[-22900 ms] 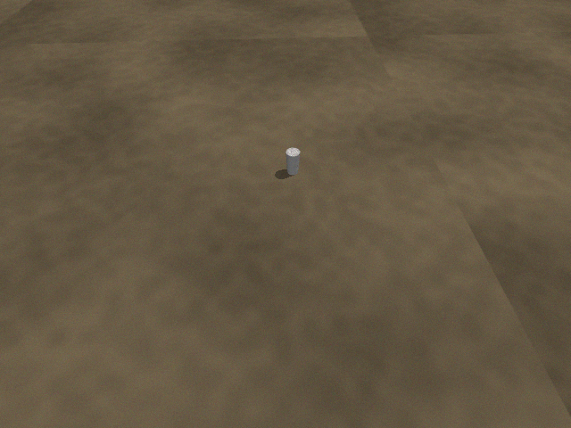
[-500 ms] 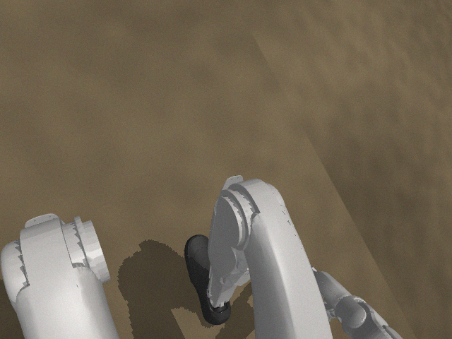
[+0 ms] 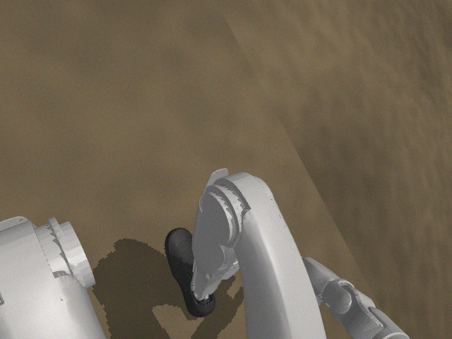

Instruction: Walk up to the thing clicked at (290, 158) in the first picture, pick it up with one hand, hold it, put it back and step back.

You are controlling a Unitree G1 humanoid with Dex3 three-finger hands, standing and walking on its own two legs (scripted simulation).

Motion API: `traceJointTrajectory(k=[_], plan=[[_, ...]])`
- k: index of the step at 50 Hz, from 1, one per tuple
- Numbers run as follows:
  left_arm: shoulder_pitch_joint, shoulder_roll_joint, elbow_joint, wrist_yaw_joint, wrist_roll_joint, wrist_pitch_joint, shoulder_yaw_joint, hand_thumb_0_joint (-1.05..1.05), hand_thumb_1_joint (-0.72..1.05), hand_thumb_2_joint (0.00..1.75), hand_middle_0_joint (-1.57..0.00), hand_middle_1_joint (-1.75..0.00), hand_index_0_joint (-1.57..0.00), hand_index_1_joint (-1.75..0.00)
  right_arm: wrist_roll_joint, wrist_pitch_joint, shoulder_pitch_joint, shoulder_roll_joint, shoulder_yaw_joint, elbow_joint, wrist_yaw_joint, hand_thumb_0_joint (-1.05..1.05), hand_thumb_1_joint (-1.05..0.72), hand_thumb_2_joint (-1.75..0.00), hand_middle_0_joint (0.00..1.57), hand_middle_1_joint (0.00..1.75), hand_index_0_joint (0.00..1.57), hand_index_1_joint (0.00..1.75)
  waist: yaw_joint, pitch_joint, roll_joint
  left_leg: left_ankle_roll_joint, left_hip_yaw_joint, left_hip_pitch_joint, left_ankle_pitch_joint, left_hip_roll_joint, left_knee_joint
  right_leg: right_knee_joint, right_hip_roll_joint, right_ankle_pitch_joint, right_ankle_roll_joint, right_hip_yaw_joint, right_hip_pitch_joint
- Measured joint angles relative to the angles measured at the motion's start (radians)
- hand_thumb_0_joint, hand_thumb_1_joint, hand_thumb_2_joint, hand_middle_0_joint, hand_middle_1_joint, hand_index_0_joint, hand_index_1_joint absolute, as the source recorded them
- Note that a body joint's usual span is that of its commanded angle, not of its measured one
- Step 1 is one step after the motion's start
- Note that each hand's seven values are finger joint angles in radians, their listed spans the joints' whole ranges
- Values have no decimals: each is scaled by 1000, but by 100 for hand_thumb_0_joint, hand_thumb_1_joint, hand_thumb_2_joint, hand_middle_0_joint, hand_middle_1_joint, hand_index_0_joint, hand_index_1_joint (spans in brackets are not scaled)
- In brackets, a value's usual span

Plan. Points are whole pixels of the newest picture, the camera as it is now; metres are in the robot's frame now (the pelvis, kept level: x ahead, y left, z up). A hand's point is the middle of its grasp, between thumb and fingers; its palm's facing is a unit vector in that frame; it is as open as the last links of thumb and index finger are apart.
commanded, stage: lower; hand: left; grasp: from the side
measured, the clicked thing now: out of the picture +0.44 +0.36 -0.19
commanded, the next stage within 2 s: loosen in 0.70 s
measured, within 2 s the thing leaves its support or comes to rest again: rests again in 0.66 s
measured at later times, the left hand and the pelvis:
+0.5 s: hand out of the picture +0.44 +0.36 -0.18, palm faces +0.56 -0.83 -0.03, open 10.3 cm; pelvis +0.00 +0.00 +0.00, yaw -1 degrees
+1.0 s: hand out of the picture +0.43 +0.36 -0.19, palm faces +0.58 -0.81 +0.00, open 10.2 cm; pelvis -0.01 +0.00 +0.00, yaw -2 degrees
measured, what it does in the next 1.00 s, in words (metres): stands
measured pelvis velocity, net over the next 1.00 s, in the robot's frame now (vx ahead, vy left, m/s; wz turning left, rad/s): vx -0.01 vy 0.00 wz -0.03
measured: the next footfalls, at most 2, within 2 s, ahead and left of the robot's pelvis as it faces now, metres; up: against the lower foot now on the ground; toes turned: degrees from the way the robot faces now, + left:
none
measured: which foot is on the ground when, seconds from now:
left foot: down 0.00-1.00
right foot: down 0.00-1.00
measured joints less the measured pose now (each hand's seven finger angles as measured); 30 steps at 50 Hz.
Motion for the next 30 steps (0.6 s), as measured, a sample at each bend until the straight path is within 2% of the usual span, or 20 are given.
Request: traceJointTrajectory(k=[7, 19, 30], plan=[[5, 19, 8, 15, 6, -10, -1, -3, -51, 98, -76, -109, -79, -112, -11, 6, -25, 0, 15, -12, -3, -1, -91, -90, 20, 30, 20, 30, 1, 14, -12, 6, -9, 2, 3, 3, 9, -2, 8, 10, 7, -6, 7], [8, 28, 34, 34, -2, -26, -31, -3, -51, 98, -75, -109, -79, -113, -16, 7, -38, -3, 40, -25, -3, -1, -90, -90, 20, 30, 20, 30, 6, 21, -23, 6, -19, 12, 3, 6, 12, -6, 13, 17, 9, -13, 16], [18, 46, 57, 44, -3, -53, -26, -3, -51, 98, -75, -109, -79, -112, -24, 12, -54, -4, 64, -39, -6, -1, -90, -90, 20, 30, 20, 30, -1, 34, -39, 0, -38, 21, -5, 7, 22, -7, 19, 19, 10, -25, 25]])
